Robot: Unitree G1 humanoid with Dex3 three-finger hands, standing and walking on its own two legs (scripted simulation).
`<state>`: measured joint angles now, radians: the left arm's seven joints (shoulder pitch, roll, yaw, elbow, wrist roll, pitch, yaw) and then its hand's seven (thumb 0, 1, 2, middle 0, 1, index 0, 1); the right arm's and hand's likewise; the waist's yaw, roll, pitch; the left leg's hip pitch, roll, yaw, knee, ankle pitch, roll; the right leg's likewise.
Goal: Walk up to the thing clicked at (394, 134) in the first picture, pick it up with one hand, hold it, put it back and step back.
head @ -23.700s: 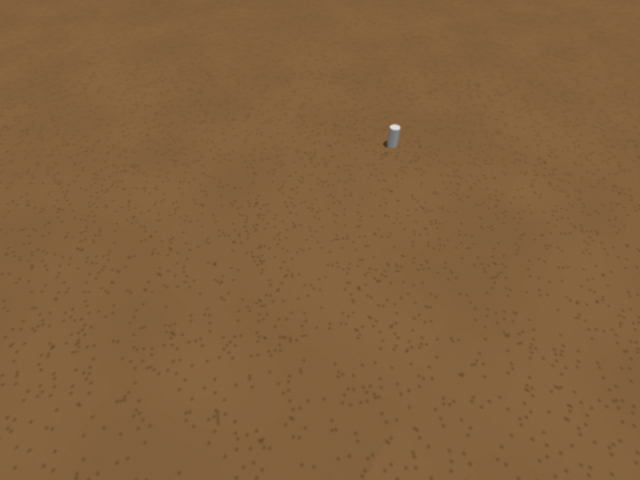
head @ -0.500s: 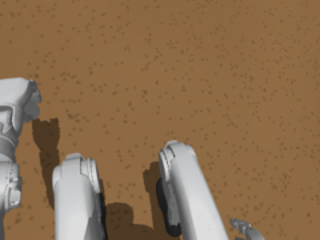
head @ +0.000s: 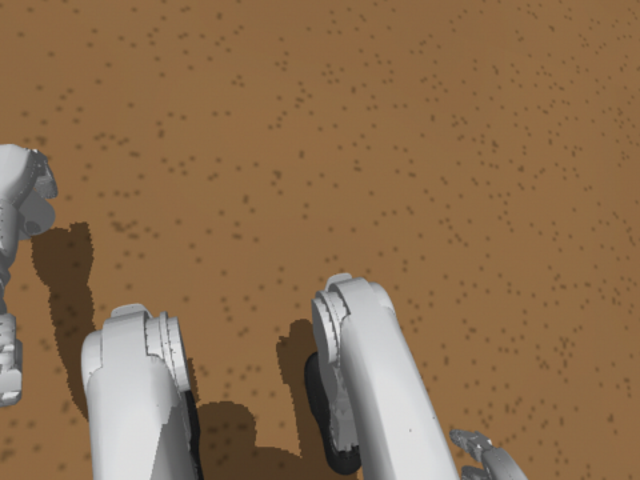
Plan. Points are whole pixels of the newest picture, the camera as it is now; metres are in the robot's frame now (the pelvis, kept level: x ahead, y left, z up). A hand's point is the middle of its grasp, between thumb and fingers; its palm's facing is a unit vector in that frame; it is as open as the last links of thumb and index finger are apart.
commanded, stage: lower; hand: left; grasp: from above
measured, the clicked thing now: (17, 204) +0.47 +0.31 -0.20
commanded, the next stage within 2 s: rest in 0.28 s
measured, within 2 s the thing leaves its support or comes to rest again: rests again in 0.84 s
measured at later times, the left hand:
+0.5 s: hand (36, 217) +0.46 +0.30 -0.22, palm faces -0.46 -0.09 -0.88, open 6.8 cm
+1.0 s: hand (48, 221) +0.46 +0.30 -0.25, palm faces -0.45 -0.11 -0.89, open 6.8 cm
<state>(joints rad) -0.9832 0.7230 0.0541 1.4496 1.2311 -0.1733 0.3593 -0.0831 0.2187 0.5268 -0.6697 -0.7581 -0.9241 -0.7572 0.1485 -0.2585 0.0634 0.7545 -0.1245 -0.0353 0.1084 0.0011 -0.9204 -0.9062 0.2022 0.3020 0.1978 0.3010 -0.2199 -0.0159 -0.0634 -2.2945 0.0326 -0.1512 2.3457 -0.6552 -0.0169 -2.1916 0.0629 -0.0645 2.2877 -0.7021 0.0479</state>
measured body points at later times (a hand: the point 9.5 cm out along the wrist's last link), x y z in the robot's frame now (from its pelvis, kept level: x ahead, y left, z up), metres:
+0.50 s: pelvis +0.00 +0.00 -0.03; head +0.26 +0.08 +0.34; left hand +0.48 +0.30 -0.17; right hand +0.05 -0.27 -0.13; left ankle +0.08 +0.13 -0.31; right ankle +0.10 -0.12 -0.31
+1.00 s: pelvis +0.01 +0.00 -0.04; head +0.27 +0.09 +0.32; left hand +0.48 +0.30 -0.20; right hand +0.05 -0.27 -0.13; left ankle +0.08 +0.13 -0.31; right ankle +0.10 -0.12 -0.31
